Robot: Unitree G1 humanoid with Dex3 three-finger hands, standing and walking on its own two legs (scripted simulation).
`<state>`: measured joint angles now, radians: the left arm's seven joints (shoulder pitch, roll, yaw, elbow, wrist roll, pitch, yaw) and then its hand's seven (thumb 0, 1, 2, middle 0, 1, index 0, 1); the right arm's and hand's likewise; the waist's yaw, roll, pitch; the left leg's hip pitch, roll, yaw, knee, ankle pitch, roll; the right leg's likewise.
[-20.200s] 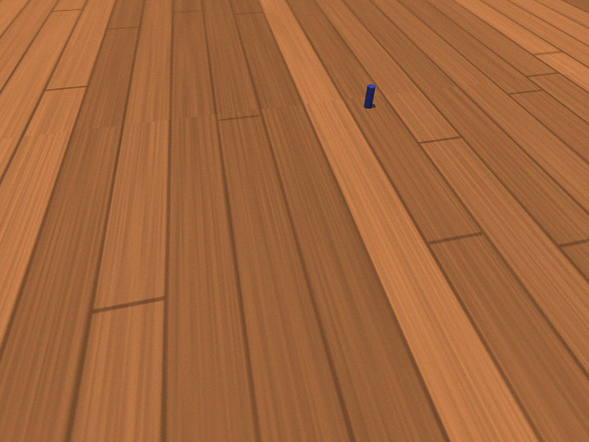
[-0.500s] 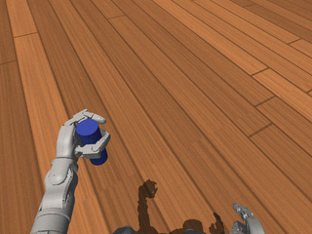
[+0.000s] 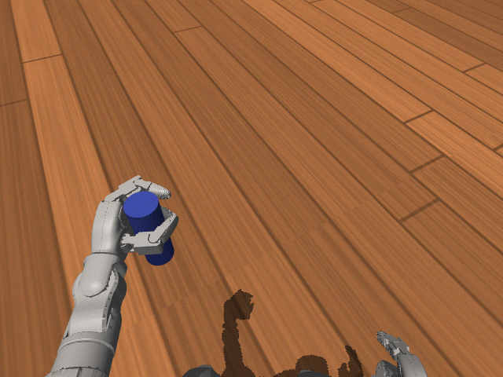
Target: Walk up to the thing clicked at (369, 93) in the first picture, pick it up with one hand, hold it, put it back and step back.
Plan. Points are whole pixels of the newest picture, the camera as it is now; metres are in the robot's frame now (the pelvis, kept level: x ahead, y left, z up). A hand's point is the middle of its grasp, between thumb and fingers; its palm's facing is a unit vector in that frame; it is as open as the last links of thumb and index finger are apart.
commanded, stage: hold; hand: left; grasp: from the side
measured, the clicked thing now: (151, 231) +0.33 +0.18 +0.03
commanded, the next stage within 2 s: crouch in 1.46 s
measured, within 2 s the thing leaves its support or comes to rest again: neither
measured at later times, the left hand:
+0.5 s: hand (150, 228) +0.32 +0.17 +0.06, palm faces +0.03 -1.00 -0.01, open 6.9 cm
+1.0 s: hand (152, 230) +0.32 +0.17 +0.06, palm faces +0.03 -1.00 -0.01, open 6.9 cm
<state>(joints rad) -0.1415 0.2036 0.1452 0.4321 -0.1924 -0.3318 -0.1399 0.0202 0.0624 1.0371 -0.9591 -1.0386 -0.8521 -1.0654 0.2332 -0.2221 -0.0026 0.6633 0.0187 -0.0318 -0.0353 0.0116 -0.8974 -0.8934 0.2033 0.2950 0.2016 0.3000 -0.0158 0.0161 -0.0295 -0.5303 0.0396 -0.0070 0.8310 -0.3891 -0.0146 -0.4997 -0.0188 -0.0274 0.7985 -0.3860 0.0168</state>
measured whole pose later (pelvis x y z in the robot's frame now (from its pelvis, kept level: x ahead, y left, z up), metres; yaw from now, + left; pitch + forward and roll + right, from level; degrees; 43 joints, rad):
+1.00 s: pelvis -0.01 +0.00 +0.00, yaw +0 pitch +5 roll -1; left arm -0.13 0.21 0.15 0.44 -0.19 -0.35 -0.15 0.02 0.06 1.04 -0.96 -1.04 -0.85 -1.07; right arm 0.24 -0.22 0.00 0.66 0.02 -0.04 -0.03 0.01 -0.90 -0.90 0.20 0.30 0.20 0.30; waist -0.02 0.01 -0.02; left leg -0.53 0.04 -0.01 0.83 -0.38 -0.02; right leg -0.51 -0.02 -0.03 0.80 -0.38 0.02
